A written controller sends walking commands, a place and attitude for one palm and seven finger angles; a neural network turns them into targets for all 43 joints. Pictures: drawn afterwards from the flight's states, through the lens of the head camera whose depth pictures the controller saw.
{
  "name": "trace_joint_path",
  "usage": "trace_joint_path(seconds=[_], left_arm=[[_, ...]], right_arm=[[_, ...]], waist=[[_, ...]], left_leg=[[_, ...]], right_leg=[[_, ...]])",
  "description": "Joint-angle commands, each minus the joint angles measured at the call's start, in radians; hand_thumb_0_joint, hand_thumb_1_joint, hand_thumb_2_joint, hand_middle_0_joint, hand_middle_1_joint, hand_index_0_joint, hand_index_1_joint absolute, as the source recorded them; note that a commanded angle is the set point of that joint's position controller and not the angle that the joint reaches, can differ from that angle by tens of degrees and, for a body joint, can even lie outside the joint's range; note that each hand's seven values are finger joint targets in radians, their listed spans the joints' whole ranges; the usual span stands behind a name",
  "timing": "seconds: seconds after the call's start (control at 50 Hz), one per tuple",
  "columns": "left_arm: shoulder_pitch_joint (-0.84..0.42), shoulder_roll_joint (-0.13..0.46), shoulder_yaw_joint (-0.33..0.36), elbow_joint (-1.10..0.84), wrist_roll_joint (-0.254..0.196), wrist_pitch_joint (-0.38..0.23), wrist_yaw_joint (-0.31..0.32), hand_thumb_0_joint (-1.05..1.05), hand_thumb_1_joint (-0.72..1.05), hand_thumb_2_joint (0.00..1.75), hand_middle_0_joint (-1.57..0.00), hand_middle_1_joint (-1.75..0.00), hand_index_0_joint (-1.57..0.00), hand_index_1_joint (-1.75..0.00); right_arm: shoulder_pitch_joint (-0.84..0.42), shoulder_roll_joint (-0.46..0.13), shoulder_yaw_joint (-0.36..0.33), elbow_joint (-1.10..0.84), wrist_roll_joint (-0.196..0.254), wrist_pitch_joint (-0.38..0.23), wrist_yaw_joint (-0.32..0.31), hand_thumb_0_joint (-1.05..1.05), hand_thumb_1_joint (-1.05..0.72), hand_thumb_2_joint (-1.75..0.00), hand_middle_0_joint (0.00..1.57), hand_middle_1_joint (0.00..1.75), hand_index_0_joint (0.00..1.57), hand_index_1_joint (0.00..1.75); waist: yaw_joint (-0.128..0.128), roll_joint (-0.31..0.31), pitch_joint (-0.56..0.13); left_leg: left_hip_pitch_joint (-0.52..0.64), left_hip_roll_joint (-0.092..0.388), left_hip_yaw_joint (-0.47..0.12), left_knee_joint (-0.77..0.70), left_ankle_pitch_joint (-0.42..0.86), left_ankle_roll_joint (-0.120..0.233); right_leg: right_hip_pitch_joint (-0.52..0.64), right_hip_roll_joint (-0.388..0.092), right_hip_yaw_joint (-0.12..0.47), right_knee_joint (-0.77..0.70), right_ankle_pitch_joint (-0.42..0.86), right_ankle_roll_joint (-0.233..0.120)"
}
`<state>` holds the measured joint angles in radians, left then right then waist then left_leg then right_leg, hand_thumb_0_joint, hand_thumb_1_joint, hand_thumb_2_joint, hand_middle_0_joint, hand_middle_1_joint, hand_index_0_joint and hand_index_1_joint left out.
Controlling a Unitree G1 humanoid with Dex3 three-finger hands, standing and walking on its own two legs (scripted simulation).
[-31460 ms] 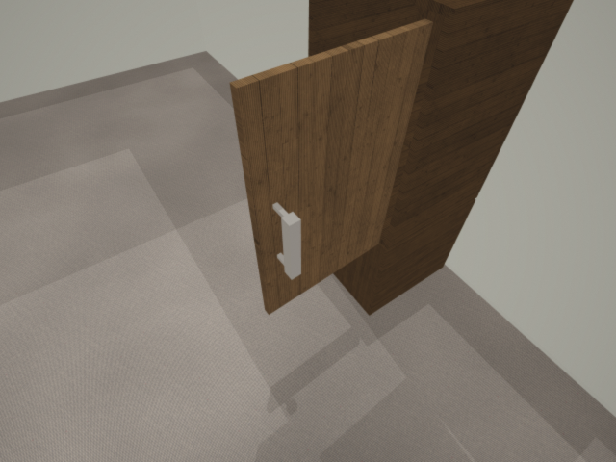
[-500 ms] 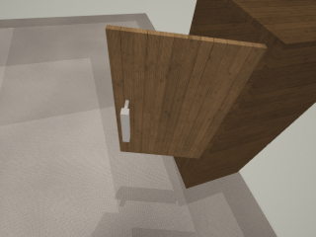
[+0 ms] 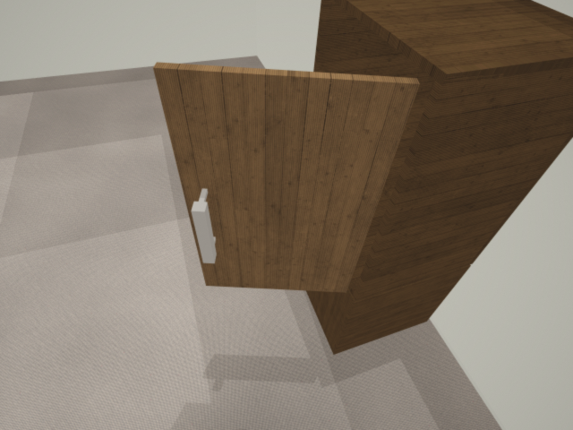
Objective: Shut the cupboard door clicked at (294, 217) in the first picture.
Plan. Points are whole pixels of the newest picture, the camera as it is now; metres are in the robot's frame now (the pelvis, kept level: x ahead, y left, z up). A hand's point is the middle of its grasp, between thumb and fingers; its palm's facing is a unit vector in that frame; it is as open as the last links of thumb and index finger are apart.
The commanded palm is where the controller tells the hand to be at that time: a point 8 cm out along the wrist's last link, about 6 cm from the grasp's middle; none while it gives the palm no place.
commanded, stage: come to a stop and stand still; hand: left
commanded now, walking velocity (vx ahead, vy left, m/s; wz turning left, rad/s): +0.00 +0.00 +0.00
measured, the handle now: (207, 226) +0.50 +0.18 -0.07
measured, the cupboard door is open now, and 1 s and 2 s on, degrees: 69 69 69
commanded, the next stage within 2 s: look again from close up in 0.02 s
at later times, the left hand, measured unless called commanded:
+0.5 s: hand out of the picture -0.02 +0.20 -0.19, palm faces +0.03 -0.98 -0.20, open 7.4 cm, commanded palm none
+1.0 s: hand out of the picture -0.06 +0.19 -0.19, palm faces +0.05 -0.98 -0.17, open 7.4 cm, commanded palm none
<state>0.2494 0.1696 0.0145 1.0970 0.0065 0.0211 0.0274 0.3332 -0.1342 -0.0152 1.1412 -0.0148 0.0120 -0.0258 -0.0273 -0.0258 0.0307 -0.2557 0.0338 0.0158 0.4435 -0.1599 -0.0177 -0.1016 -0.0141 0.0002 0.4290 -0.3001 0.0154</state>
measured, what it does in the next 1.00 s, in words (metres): stands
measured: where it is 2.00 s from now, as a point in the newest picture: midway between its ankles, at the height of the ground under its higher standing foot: outside the picture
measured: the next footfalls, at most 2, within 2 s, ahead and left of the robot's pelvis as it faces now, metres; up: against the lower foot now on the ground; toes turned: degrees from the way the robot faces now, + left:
none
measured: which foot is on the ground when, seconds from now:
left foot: down 0.00-1.00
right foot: down 0.00-1.00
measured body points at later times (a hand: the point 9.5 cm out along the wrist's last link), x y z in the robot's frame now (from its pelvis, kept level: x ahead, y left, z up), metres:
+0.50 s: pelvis -0.02 +0.02 -0.01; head -0.02 +0.04 +0.44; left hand -0.02 +0.25 -0.17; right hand +0.04 -0.21 -0.15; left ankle +0.05 +0.13 -0.74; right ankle -0.04 -0.13 -0.74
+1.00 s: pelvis -0.01 +0.02 -0.01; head -0.01 +0.04 +0.44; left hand -0.06 +0.24 -0.17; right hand +0.01 -0.22 -0.15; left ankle +0.05 +0.13 -0.74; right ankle -0.04 -0.13 -0.74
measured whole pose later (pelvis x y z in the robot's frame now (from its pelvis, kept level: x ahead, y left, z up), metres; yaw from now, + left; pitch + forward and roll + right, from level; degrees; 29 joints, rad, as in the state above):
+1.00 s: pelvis -0.01 +0.02 -0.01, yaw +1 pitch -1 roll -1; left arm 0.44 0.19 0.01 1.06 0.02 0.00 0.02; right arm 0.30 -0.16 -0.02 1.07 -0.02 0.01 -0.01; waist 0.01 -0.03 -0.01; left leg -0.34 0.02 0.01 0.57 -0.21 0.01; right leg -0.16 -0.02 0.01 0.52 -0.34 0.03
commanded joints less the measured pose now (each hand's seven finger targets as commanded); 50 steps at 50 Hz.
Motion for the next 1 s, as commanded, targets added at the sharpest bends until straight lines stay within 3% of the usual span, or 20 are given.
trace_joint_path(seconds=[0.0, 0.08, 0.1, 0.12, 0.14, 0.16, 0.18, 0.2, 0.22, 0.28, 0.32, 0.36, 0.54, 0.66, 0.68, 0.72, 0.8, 0.84, 0.92, 0.98], left_arm=[[0.077, 0.080, 0.013, -0.013, -0.003, -0.019, 0.002, 0.00, 0.90, 0.90, -0.20, -0.30, -0.20, -0.30], [0.088, 0.067, 0.013, -0.008, -0.001, -0.022, 0.004, 0.00, 0.90, 0.90, -0.20, -0.30, -0.20, -0.30], [0.155, 0.079, 0.000, 0.006, 0.023, -0.060, 0.046, 0.00, 0.90, 0.90, -0.20, -0.30, -0.20, -0.30], [0.132, 0.121, 0.008, -0.020, 0.018, -0.075, 0.044, 0.00, 0.90, 0.90, -0.20, -0.30, -0.20, -0.30], [0.147, 0.107, 0.004, -0.035, 0.013, -0.075, 0.037, 0.00, 0.90, 0.90, -0.20, -0.30, -0.20, -0.30], [0.159, 0.086, -0.001, -0.023, 0.008, -0.076, 0.038, 0.00, 0.90, 0.90, -0.20, -0.30, -0.20, -0.30], [0.161, 0.073, -0.003, -0.025, 0.006, -0.075, 0.038, 0.00, 0.90, 0.90, -0.20, -0.30, -0.20, -0.30], [0.158, 0.063, -0.003, -0.032, 0.007, -0.068, 0.036, 0.00, 0.90, 0.90, -0.20, -0.30, -0.20, -0.30], [0.159, 0.064, -0.006, -0.040, 0.010, -0.061, 0.036, 0.00, 0.90, 0.90, -0.20, -0.30, -0.20, -0.30], [0.151, 0.064, -0.003, -0.054, 0.014, -0.047, 0.031, 0.00, 0.90, 0.90, -0.20, -0.30, -0.20, -0.30], [0.160, 0.073, -0.005, -0.060, 0.018, -0.044, 0.028, 0.00, 0.90, 0.90, -0.20, -0.30, -0.20, -0.30], [0.162, 0.085, -0.002, -0.071, 0.017, -0.039, 0.024, 0.00, 0.90, 0.90, -0.20, -0.30, -0.20, -0.30], [0.175, 0.122, -0.001, -0.099, 0.017, -0.038, 0.014, 0.00, 0.90, 0.90, -0.20, -0.30, -0.20, -0.30], [0.170, 0.146, 0.002, -0.098, 0.015, -0.043, 0.010, 0.00, 0.90, 0.90, -0.20, -0.30, -0.20, -0.30], [0.183, 0.115, -0.006, -0.086, 0.013, -0.040, 0.010, 0.00, 0.90, 0.90, -0.20, -0.30, -0.20, -0.30], [0.212, 0.105, -0.005, -0.077, 0.017, -0.032, 0.008, 0.00, 0.90, 0.90, -0.20, -0.30, -0.20, -0.30], [0.256, 0.101, 0.000, -0.065, 0.023, -0.022, -0.001, 0.00, 0.90, 0.90, -0.20, -0.30, -0.20, -0.30], [0.271, 0.099, 0.004, -0.060, 0.023, -0.024, -0.006, 0.00, 0.90, 0.90, -0.20, -0.30, -0.20, -0.30], [0.266, 0.106, 0.007, -0.059, 0.015, -0.036, -0.007, 0.00, 0.90, 0.90, -0.20, -0.30, -0.20, -0.30], [0.257, 0.110, 0.012, -0.064, 0.015, -0.033, -0.007, 0.00, 0.90, 0.90, -0.20, -0.30, -0.20, -0.30]], right_arm=[[0.031, -0.109, -0.016, -0.030, 0.002, -0.014, -0.009, 0.00, -0.90, -0.90, 0.20, 0.30, 0.20, 0.30], [0.024, -0.106, -0.017, -0.027, 0.003, -0.016, -0.011, 0.00, -0.90, -0.90, 0.20, 0.30, 0.20, 0.30], [-0.079, -0.124, -0.010, -0.100, 0.007, -0.040, 0.002, 0.00, -0.90, -0.90, 0.20, 0.30, 0.20, 0.30], [-0.057, -0.091, 0.002, -0.141, 0.004, -0.042, 0.006, 0.00, -0.90, -0.90, 0.20, 0.30, 0.20, 0.30], [0.010, -0.063, 0.000, -0.124, -0.002, -0.052, 0.001, 0.00, -0.90, -0.90, 0.20, 0.30, 0.20, 0.30], [0.026, -0.085, -0.003, -0.116, -0.001, -0.056, -0.003, 0.00, -0.90, -0.90, 0.20, 0.30, 0.20, 0.30], [0.027, -0.105, -0.007, -0.118, 0.005, -0.053, -0.005, 0.00, -0.90, -0.90, 0.20, 0.30, 0.20, 0.30], [0.018, -0.115, -0.012, -0.125, 0.007, -0.050, -0.005, 0.00, -0.90, -0.90, 0.20, 0.30, 0.20, 0.30], [0.006, -0.122, -0.011, -0.128, 0.005, -0.050, -0.004, 0.00, -0.90, -0.90, 0.20, 0.30, 0.20, 0.30], [-0.026, -0.131, -0.014, -0.148, 0.004, -0.039, 0.001, 0.00, -0.90, -0.90, 0.20, 0.30, 0.20, 0.30], [-0.034, -0.130, -0.014, -0.155, 0.001, -0.035, 0.004, 0.00, -0.90, -0.90, 0.20, 0.30, 0.20, 0.30], [-0.046, -0.141, -0.017, -0.169, 0.002, -0.030, 0.007, 0.00, -0.90, -0.90, 0.20, 0.30, 0.20, 0.30], [-0.078, -0.185, -0.025, -0.188, 0.002, -0.032, 0.012, 0.00, -0.90, -0.90, 0.20, 0.30, 0.20, 0.30], [-0.085, -0.198, -0.026, -0.174, 0.005, -0.036, 0.015, 0.00, -0.90, -0.90, 0.20, 0.30, 0.20, 0.30], [-0.071, -0.169, -0.018, -0.160, 0.003, -0.034, 0.016, 0.00, -0.90, -0.90, 0.20, 0.30, 0.20, 0.30], [-0.057, -0.166, -0.020, -0.147, 0.000, -0.024, 0.015, 0.00, -0.90, -0.90, 0.20, 0.30, 0.20, 0.30], [-0.067, -0.198, -0.032, -0.147, -0.006, -0.013, 0.014, 0.00, -0.90, -0.90, 0.20, 0.30, 0.20, 0.30], [-0.070, -0.187, -0.033, -0.144, -0.006, -0.013, 0.011, 0.00, -0.90, -0.90, 0.20, 0.30, 0.20, 0.30], [-0.045, -0.140, -0.025, -0.140, -0.003, -0.027, 0.009, 0.00, -0.90, -0.90, 0.20, 0.30, 0.20, 0.30], [-0.029, -0.140, -0.029, -0.135, -0.003, -0.031, 0.008, 0.00, -0.90, -0.90, 0.20, 0.30, 0.20, 0.30]], waist=[[0.021, 0.023, 0.056], [0.019, 0.004, 0.033], [0.052, 0.080, 0.055], [0.004, 0.086, 0.026], [0.001, 0.087, -0.064], [0.009, 0.018, -0.138], [0.007, -0.040, -0.155], [0.009, -0.048, -0.141], [0.015, -0.020, -0.083], [0.017, 0.006, 0.052], [0.023, 0.042, 0.096], [0.023, 0.040, 0.094], [0.035, 0.058, 0.040], [0.038, 0.019, 0.023], [0.032, 0.022, 0.011], [0.036, 0.040, 0.018], [0.047, 0.094, 0.058], [0.054, 0.059, 0.076], [0.039, -0.010, 0.065], [0.026, -0.028, 0.077]], left_leg=[[0.052, 0.050, -0.062, -0.083, 0.008, 0.013], [0.079, 0.055, -0.060, -0.074, 0.030, 0.016], [0.027, 0.061, -0.033, 0.144, 0.156, 0.004], [0.022, 0.041, -0.029, 0.115, 0.118, 0.005], [0.058, 0.033, -0.020, 0.072, 0.124, 0.027], [0.078, 0.052, -0.043, 0.095, 0.217, 0.036], [0.085, 0.066, -0.057, 0.101, 0.243, 0.041], [0.086, 0.072, -0.061, 0.086, 0.231, 0.044], [0.064, 0.073, -0.058, 0.080, 0.238, 0.046], [-0.016, 0.057, -0.080, 0.025, 0.054, 0.048], [-0.051, 0.051, -0.096, -0.011, -0.041, 0.052], [-0.061, 0.044, -0.107, -0.037, -0.139, 0.049], [-0.060, 0.052, -0.144, -0.098, -0.237, 0.058], [-0.036, 0.050, -0.133, -0.092, -0.182, 0.055], [-0.024, 0.052, -0.132, -0.100, -0.213, 0.049], [-0.036, 0.065, -0.145, -0.125, -0.340, 0.055], [-0.111, 0.096, -0.190, -0.181, -0.502, 0.074], [-0.132, 0.087, -0.170, -0.143, -0.459, 0.077], [-0.095, 0.047, -0.084, -0.008, -0.286, 0.064], [-0.085, 0.042, -0.065, 0.036, -0.281, 0.060]], right_leg=[[-0.129, -0.079, 0.070, -0.135, 0.004, -0.047], [-0.127, -0.077, 0.070, -0.132, 0.028, -0.046], [-0.148, -0.120, 0.125, -0.114, 0.393, -0.037], [-0.104, -0.160, 0.114, -0.066, 0.651, -0.045], [-0.036, -0.144, 0.078, 0.021, 0.691, -0.055], [-0.006, -0.116, 0.053, 0.037, 0.613, -0.051], [-0.008, -0.098, 0.041, 0.029, 0.509, -0.048], [-0.032, -0.087, 0.039, 0.025, 0.392, -0.046], [-0.063, -0.076, 0.038, 0.016, 0.324, -0.046], [-0.157, -0.059, 0.050, -0.010, 0.063, -0.049], [-0.181, -0.052, 0.051, -0.024, -0.012, -0.052], [-0.193, -0.052, 0.054, -0.024, -0.076, -0.051], [-0.167, -0.051, 0.049, -0.023, -0.064, -0.045], [-0.162, -0.067, 0.055, -0.046, -0.044, -0.044], [-0.164, -0.064, 0.045, -0.048, -0.074, -0.037], [-0.166, -0.045, 0.020, -0.032, -0.157, -0.036], [-0.168, -0.013, -0.016, 0.024, -0.202, -0.044], [-0.163, -0.024, 0.006, -0.001, -0.184, -0.054], [-0.187, -0.067, 0.090, -0.072, -0.182, -0.083], [-0.230, -0.071, 0.100, -0.070, -0.221, -0.089]])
